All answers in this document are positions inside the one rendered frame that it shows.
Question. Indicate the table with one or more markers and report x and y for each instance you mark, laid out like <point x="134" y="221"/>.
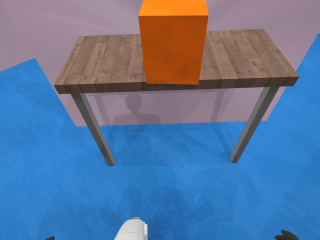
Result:
<point x="244" y="58"/>

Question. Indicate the carton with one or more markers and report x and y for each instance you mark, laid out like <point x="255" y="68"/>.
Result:
<point x="173" y="36"/>

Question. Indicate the robot left thigh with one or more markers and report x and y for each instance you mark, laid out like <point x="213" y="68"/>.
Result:
<point x="133" y="229"/>

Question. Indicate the robot right hand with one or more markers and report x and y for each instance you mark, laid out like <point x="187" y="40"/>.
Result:
<point x="287" y="235"/>

